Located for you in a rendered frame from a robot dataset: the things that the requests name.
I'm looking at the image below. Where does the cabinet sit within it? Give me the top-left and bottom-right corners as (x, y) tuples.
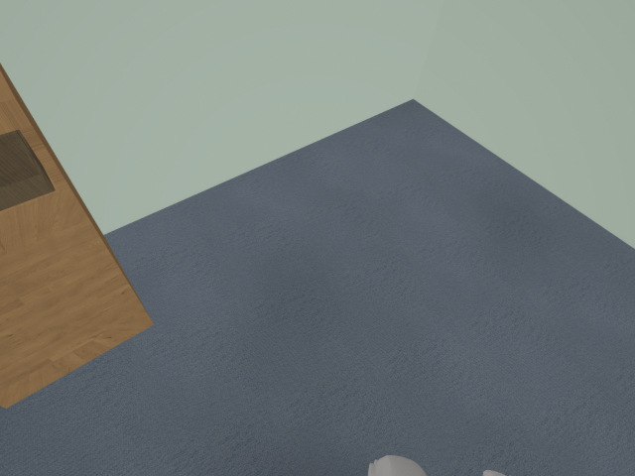
(0, 63), (154, 409)

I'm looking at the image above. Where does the drawer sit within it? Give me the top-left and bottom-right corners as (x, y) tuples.
(0, 130), (55, 211)

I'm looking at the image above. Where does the right robot thigh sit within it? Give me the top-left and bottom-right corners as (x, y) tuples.
(368, 455), (427, 476)

